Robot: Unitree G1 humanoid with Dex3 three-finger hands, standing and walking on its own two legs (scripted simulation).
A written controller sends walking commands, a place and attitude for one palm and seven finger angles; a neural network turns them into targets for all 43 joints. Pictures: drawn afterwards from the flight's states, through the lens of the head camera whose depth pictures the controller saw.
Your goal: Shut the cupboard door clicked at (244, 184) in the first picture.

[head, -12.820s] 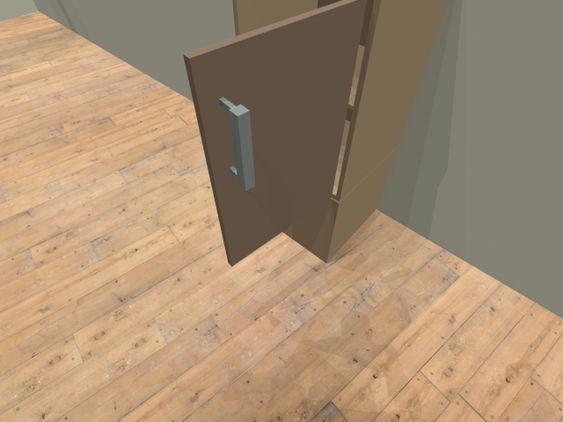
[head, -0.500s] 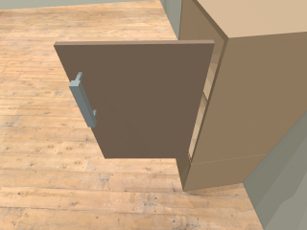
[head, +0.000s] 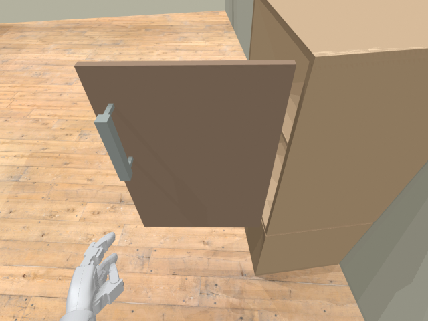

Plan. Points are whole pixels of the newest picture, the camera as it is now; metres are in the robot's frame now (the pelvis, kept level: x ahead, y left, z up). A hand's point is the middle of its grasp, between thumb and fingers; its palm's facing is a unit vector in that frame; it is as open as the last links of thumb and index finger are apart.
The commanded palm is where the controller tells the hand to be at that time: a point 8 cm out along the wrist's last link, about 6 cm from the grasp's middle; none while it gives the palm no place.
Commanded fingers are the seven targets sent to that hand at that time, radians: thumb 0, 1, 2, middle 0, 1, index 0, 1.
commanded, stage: raise the hand and make a fist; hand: left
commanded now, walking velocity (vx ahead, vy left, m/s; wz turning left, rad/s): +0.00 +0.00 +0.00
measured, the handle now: (118, 143) +0.46 +0.23 +0.09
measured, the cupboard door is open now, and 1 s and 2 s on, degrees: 82 82 82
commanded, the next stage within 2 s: bring the fist close to the handle in 1.74 s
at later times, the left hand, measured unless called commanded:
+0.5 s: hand (132, 301) +0.16 +0.15 +0.01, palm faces -0.12 -0.99 -0.07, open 4.9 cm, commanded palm +0.12 +0.22 +0.01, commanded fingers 0.00 0.90 0.90 -0.82 -0.98 -0.82 -0.98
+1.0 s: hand (98, 276) +0.19 +0.19 +0.05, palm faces +0.03 -1.00 -0.06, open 3.1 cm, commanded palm +0.16 +0.24 +0.06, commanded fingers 0.00 0.90 0.90 -1.28 -1.48 -1.28 -1.48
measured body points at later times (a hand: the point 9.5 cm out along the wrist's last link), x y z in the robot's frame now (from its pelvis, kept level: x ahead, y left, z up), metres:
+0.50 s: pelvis -0.06 -0.02 -0.08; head -0.01 -0.02 +0.37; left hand +0.16 +0.20 +0.02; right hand +0.16 -0.22 -0.14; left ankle -0.01 +0.10 -0.73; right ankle -0.02 -0.11 -0.73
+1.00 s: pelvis -0.03 +0.01 -0.04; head +0.00 +0.01 +0.41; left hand +0.18 +0.25 +0.06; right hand +0.16 -0.22 -0.09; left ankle -0.01 +0.10 -0.73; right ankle -0.02 -0.11 -0.73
